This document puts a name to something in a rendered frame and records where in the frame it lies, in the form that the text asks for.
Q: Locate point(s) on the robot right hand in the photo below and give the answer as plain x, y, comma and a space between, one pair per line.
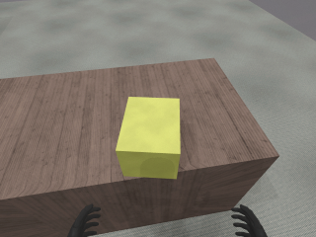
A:
253, 226

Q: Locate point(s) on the pedestal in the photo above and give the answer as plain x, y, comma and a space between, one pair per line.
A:
59, 134

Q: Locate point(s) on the robot left hand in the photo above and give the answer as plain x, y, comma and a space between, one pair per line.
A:
79, 226

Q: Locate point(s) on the carton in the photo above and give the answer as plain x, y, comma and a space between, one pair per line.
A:
149, 141

